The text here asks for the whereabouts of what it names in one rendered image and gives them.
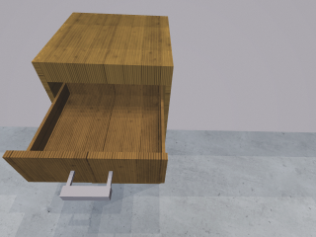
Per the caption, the drawer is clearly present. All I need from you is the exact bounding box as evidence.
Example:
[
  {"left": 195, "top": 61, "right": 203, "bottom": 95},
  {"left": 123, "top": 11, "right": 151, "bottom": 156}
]
[{"left": 2, "top": 82, "right": 168, "bottom": 184}]

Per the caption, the cabinet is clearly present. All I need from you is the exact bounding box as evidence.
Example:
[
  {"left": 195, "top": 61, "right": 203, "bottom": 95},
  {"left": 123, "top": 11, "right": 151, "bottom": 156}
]
[{"left": 32, "top": 12, "right": 174, "bottom": 184}]

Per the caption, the handle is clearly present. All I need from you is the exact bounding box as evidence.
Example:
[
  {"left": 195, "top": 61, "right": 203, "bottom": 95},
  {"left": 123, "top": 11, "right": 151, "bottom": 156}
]
[{"left": 59, "top": 171, "right": 114, "bottom": 201}]

